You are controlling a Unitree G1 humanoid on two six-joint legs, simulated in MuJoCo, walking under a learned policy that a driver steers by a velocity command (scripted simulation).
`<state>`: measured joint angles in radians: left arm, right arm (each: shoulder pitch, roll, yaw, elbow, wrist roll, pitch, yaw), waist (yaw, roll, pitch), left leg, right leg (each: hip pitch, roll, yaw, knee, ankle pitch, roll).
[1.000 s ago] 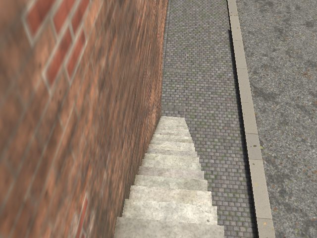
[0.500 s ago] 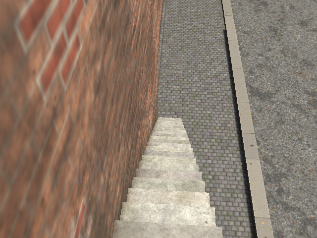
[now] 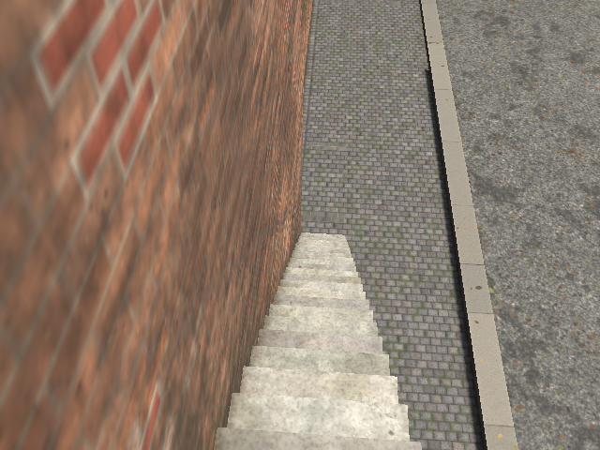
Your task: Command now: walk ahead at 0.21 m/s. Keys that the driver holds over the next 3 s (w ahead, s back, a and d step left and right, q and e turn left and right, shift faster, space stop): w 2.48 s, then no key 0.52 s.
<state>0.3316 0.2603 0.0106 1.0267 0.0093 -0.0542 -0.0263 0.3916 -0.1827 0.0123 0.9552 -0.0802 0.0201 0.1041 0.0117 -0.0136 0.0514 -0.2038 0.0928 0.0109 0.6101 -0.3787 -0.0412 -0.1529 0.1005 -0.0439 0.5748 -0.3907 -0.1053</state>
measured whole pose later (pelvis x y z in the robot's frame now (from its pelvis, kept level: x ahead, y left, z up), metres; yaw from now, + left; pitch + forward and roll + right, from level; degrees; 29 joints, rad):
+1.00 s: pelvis +0.34 -0.03 -0.38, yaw -1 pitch +0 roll +6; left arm 0.22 0.30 -0.01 0.87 0.08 -0.07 -0.04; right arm 0.52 -0.15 0.04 0.87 -0.11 -0.08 0.09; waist -0.11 -0.10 -0.02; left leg -0.48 0.03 -0.02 1.58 -0.90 -0.08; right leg -0.32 -0.14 0.02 0.40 0.25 -0.01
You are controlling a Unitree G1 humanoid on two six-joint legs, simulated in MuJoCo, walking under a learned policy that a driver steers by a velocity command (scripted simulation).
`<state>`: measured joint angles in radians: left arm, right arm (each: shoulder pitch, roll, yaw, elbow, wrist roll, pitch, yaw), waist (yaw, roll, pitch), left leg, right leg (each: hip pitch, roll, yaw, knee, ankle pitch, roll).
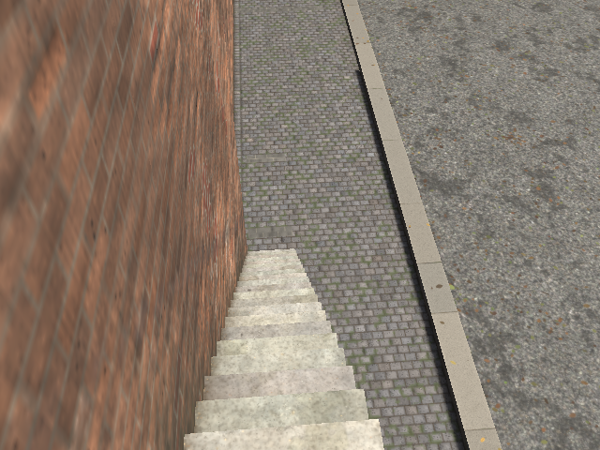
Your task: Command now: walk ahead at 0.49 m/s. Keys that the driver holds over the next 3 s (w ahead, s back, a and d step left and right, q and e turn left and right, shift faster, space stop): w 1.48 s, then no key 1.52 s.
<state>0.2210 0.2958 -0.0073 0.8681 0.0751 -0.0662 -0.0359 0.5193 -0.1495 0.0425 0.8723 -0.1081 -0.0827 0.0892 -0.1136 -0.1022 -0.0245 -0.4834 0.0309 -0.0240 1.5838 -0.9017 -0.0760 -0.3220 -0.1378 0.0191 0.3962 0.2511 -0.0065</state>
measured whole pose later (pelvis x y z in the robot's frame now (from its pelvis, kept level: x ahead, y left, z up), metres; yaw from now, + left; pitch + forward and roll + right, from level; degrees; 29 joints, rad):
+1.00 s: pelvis +0.41 +0.04 -0.37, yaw +1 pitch +2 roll +3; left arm 0.20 0.24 -0.05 0.95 0.09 -0.11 -0.03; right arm 0.61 -0.06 0.06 0.98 -0.07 -0.12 0.06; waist -0.11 -0.05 -0.11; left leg -0.42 -0.20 0.06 1.23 -0.85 0.16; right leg -0.73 -0.08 0.05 0.87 0.32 0.02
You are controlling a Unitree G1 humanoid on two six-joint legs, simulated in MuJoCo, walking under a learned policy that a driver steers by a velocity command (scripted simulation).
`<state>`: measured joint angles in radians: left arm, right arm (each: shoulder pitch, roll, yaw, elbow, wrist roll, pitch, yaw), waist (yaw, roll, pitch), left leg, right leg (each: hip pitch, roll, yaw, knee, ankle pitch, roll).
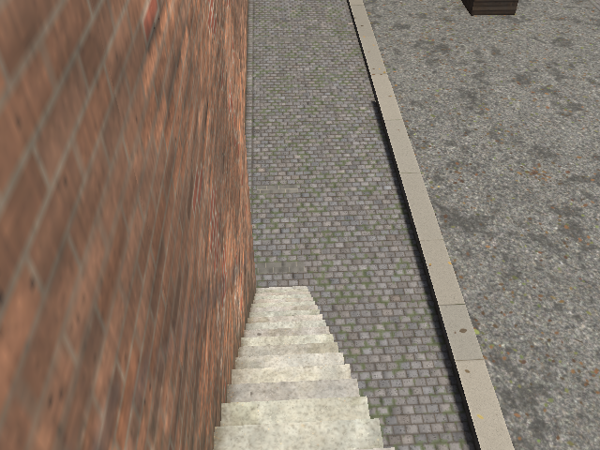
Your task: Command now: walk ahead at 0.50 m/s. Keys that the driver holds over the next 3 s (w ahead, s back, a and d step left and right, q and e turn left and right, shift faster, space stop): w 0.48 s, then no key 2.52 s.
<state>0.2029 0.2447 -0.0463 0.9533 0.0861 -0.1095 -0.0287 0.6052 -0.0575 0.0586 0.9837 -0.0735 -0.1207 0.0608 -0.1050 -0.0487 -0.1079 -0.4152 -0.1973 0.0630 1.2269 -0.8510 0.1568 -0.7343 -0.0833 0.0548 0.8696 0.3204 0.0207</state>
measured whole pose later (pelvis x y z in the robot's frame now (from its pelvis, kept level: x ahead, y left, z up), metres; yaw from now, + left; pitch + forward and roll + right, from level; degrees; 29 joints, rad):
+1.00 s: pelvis +0.44 -0.05 -0.44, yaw -1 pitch +0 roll +3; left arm 0.24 0.27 -0.01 0.92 0.04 -0.05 -0.03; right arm 0.41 -0.17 0.01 0.87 -0.07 -0.09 0.05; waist -0.11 -0.07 0.00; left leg -0.40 0.07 0.06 1.30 -0.89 -0.06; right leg -0.48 -0.12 0.04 0.45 0.41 0.06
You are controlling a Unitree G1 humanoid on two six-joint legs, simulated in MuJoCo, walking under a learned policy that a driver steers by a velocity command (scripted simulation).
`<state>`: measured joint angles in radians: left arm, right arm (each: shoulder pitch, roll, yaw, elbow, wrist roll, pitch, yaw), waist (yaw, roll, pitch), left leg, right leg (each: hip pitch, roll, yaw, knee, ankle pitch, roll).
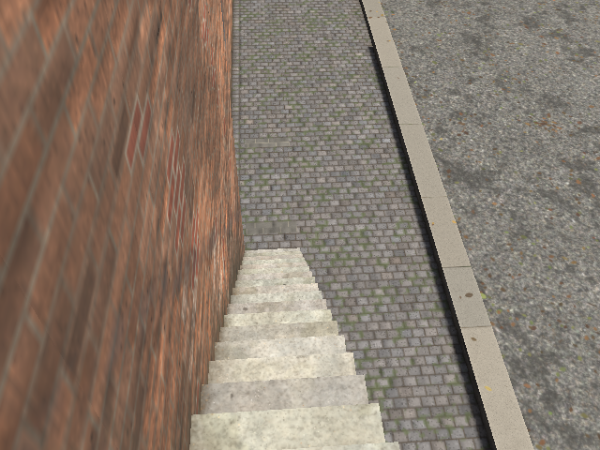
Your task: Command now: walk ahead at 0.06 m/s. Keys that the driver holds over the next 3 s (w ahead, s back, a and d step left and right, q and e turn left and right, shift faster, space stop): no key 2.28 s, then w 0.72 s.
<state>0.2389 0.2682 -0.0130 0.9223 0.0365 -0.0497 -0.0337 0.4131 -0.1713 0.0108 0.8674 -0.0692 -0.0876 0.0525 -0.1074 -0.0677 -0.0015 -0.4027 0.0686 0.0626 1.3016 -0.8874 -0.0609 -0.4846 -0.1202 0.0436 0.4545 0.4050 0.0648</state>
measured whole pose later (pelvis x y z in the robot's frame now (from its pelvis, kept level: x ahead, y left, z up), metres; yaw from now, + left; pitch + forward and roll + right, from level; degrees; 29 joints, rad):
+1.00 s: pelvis +0.12 -0.06 -0.09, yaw -3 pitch -3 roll +0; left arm 0.30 0.18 -0.01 0.93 0.05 0.00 -0.03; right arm 0.33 -0.21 0.00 1.09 0.05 0.05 -0.03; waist 0.03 0.01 -0.01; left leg -0.21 0.07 0.09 0.49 -0.23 -0.04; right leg -0.16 0.01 -0.06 0.51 -0.30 -0.04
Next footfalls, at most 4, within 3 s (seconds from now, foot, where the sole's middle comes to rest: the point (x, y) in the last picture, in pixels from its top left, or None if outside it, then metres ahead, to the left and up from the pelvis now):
0.06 right None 0.14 -0.15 -0.86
0.44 left None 0.19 0.08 -0.86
3.00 right None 0.39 -0.15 -1.08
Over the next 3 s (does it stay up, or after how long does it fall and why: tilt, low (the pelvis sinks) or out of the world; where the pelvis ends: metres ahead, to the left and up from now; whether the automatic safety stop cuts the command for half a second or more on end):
stays up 0.32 -0.05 -0.26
